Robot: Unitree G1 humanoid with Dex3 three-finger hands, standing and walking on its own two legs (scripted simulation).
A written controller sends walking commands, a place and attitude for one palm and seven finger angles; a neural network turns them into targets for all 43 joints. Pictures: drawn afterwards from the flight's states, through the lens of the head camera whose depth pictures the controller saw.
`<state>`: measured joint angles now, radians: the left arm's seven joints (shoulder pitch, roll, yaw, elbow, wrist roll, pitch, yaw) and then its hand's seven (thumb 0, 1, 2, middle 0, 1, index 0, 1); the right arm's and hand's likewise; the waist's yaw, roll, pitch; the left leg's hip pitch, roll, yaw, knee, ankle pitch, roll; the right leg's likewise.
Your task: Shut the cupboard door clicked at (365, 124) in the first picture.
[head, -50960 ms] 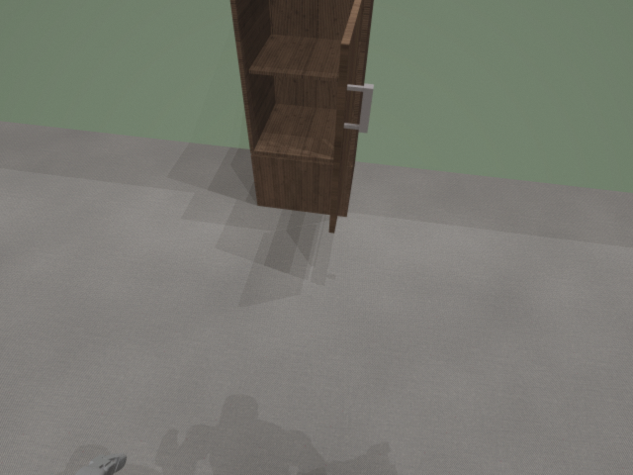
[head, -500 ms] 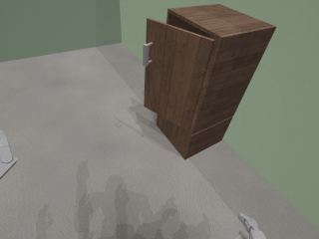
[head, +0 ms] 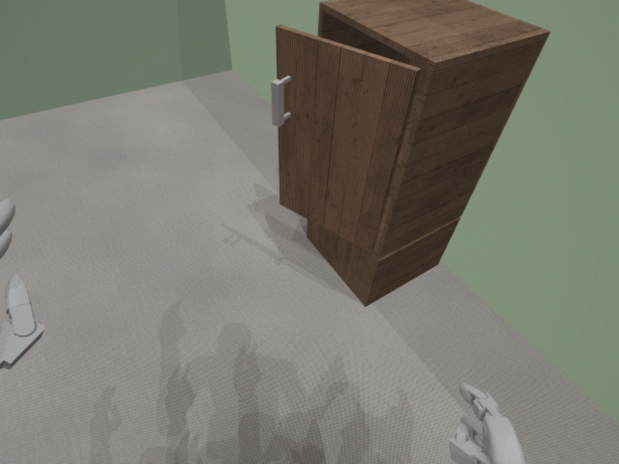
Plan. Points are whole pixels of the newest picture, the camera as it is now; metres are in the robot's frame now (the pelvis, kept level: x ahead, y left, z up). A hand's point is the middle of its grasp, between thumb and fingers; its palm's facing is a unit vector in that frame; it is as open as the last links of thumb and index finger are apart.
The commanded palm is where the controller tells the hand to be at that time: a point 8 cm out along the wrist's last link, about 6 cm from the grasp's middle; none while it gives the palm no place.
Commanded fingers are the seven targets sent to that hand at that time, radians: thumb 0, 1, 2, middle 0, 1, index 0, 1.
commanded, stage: stop stepping back and stand still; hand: left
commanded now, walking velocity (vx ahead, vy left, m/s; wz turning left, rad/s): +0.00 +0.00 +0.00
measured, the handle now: (282, 100) +0.98 +0.10 -0.02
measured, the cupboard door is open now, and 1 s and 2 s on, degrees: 22 22 22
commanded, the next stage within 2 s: let the arm hang, fingers relaxed in 0.04 s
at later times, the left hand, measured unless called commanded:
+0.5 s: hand out of the picture -0.01 +0.20 -0.17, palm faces +0.03 -0.98 -0.18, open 7.0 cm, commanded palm none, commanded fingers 0.00 0.90 0.90 -0.20 -0.30 -0.20 -0.30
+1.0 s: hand out of the picture -0.06 +0.20 -0.17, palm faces +0.03 -0.98 -0.18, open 7.3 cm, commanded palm none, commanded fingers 0.00 0.90 0.90 -0.20 -0.30 -0.20 -0.30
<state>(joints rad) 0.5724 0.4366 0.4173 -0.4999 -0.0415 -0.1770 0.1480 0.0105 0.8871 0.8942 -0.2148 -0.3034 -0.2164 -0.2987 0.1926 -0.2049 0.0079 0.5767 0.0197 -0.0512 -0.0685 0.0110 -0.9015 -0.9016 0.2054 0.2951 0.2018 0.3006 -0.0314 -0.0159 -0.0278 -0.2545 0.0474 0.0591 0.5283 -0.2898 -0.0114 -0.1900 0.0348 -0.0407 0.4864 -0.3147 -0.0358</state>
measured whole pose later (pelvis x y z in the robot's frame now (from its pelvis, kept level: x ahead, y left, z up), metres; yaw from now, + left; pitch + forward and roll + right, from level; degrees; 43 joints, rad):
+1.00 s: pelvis -0.04 +0.03 +0.01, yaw +0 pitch -2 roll +0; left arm 0.32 0.14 0.01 1.14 0.02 0.00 0.02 0.00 0.91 0.89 -0.20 -0.30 -0.20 -0.30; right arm 0.31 -0.13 0.00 1.12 -0.02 0.00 -0.03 0.00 -0.90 -0.90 0.20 0.29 0.20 0.30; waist -0.01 0.00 0.02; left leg -0.18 -0.02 0.08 0.38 -0.17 0.05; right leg -0.15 -0.03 -0.02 0.41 -0.23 0.01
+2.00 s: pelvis -0.01 +0.01 +0.01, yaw +1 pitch -2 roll +0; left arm 0.17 0.26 0.01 1.13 0.02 -0.02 0.00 0.00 0.91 0.89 -0.20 -0.30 -0.21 -0.30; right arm 0.15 -0.27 0.00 1.12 -0.02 -0.01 -0.01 0.00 -0.90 -0.90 0.20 0.29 0.20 0.30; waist 0.00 0.00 0.04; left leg -0.11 0.00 0.05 0.31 -0.17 0.01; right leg -0.06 0.00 -0.05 0.31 -0.22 -0.02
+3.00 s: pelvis +0.03 +0.00 +0.01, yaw +40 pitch +0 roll +3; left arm 0.26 0.21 0.06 0.92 0.04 -0.03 0.00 0.00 0.90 0.89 -0.21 -0.30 -0.21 -0.30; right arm 0.15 -0.27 -0.08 0.92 -0.03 0.07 0.04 0.01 -0.91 -0.90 0.20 0.29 0.20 0.30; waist 0.00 -0.02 0.10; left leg -0.42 0.03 0.05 0.86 -0.42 -0.03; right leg -0.12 -0.14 -0.20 0.47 -0.35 0.01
